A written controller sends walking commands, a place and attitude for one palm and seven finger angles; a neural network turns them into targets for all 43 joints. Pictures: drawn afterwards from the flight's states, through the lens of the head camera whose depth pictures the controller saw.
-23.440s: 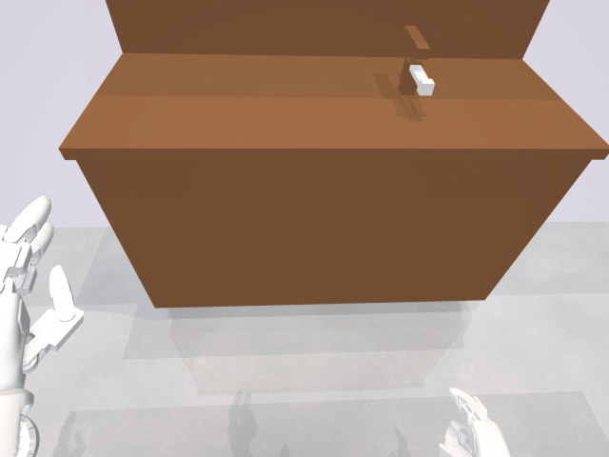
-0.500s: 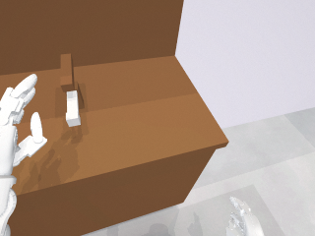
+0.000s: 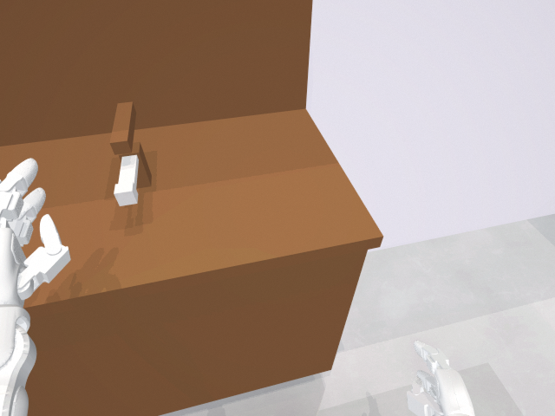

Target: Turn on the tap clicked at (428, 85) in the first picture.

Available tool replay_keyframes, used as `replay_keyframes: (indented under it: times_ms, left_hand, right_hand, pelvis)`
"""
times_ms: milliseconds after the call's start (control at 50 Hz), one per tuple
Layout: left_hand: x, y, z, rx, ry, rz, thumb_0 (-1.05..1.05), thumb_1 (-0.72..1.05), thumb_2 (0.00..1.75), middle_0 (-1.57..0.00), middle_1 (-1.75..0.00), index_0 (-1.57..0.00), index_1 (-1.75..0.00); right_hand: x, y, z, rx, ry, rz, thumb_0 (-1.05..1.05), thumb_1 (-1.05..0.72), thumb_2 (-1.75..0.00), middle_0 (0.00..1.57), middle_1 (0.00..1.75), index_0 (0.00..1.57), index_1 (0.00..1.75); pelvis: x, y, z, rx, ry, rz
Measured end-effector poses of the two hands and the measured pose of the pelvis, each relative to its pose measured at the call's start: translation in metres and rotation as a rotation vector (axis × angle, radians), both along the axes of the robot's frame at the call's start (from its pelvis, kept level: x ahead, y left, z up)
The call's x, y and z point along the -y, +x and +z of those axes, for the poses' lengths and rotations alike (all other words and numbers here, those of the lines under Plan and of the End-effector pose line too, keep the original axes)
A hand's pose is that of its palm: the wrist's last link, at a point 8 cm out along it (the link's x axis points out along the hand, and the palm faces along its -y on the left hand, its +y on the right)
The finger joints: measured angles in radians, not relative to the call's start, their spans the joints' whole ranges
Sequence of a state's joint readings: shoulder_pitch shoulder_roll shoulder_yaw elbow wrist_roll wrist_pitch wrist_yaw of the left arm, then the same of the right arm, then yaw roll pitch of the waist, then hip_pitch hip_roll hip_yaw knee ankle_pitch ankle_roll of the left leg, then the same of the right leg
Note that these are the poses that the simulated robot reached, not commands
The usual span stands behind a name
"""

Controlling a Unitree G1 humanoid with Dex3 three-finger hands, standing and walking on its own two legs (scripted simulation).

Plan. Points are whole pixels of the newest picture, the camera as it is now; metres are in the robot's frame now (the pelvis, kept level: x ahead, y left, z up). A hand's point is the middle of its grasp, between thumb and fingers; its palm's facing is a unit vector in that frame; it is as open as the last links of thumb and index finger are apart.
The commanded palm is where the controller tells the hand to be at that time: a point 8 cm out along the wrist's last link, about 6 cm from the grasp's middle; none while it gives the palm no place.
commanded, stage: turn the palm inward beside the body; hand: left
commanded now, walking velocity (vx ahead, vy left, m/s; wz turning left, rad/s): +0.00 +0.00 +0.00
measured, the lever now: (126, 193) +0.40 +0.32 +0.11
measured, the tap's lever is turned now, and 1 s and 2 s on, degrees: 0 0 0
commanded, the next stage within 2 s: reach beside the lever's end, fingers flat in 1.66 s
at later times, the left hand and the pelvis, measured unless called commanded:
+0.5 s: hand (107, 255) +0.24 +0.24 +0.16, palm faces +0.43 -0.87 -0.24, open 7.5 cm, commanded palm +0.19 +0.28 +0.18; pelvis +0.04 -0.01 +0.00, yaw -1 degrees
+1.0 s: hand (98, 281) +0.20 +0.24 +0.16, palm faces +0.48 -0.86 -0.15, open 7.5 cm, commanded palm +0.15 +0.27 +0.17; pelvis +0.02 +0.00 +0.01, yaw +0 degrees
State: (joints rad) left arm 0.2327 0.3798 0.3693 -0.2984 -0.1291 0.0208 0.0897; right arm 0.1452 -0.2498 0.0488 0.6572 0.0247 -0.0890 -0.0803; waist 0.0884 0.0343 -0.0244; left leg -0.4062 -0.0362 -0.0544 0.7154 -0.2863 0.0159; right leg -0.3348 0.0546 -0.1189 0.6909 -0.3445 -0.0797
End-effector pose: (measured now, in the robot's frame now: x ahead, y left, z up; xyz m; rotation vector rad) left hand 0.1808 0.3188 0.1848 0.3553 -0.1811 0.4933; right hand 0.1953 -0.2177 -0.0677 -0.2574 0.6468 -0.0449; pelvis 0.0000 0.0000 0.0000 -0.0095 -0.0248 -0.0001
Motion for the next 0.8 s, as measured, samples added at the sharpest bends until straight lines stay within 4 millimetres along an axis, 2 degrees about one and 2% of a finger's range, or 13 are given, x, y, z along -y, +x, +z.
replay_keyframes:
  times_ms: [80,140,260,400,500,800]
  left_hand:
    - [0.023,0.013,-0.004,-0.052,-0.002,-0.071,0.02,0.89,0.90,-0.20,-0.30,-0.20,-0.30]
    - [0.032,0.019,-0.002,-0.051,-0.002,-0.096,0.02,0.89,0.90,-0.20,-0.30,-0.20,-0.30]
    - [0.032,0.019,0.004,-0.039,-0.016,-0.056,0.01,0.89,0.90,-0.21,-0.30,-0.21,-0.30]
    - [0.031,0.014,-0.010,-0.076,-0.074,-0.039,0.01,0.89,0.90,-0.20,-0.30,-0.21,-0.30]
    - [0.038,0.013,-0.013,-0.056,-0.090,-0.053,0.02,0.89,0.90,-0.20,-0.30,-0.20,-0.30]
    - [0.041,-0.007,-0.016,-0.064,-0.170,-0.013,0.02,0.89,0.90,-0.20,-0.30,-0.20,-0.30]
  right_hand:
    - [0.008,-0.001,-0.004,0.016,0.023,-0.035,0.02,-0.90,-0.89,0.21,0.30,0.20,0.30]
    - [0.015,-0.002,-0.007,0.017,0.042,-0.068,0.02,-0.90,-0.89,0.21,0.30,0.20,0.30]
    - [0.029,0.000,-0.011,-0.004,0.045,-0.106,0.02,-0.90,-0.89,0.21,0.30,0.20,0.30]
    - [0.038,0.008,-0.008,0.008,0.010,-0.106,0.02,-0.90,-0.89,0.20,0.30,0.20,0.30]
    - [0.032,0.016,-0.001,0.054,0.006,-0.089,0.02,-0.90,-0.89,0.20,0.30,0.20,0.30]
    - [-0.012,0.027,0.014,0.131,0.067,-0.020,0.02,-0.90,-0.89,0.21,0.30,0.20,0.30]
  pelvis:
    - [0.008,0.002,-0.001,0.000,0.001,-0.009]
    - [0.013,0.007,-0.002,-0.010,0.003,-0.020]
    - [0.017,0.025,-0.001,-0.037,0.014,-0.031]
    - [0.012,0.037,0.001,-0.057,0.021,-0.023]
    - [0.008,0.038,0.002,-0.058,0.021,-0.018]
    - [-0.002,0.027,0.005,-0.019,0.010,-0.010]
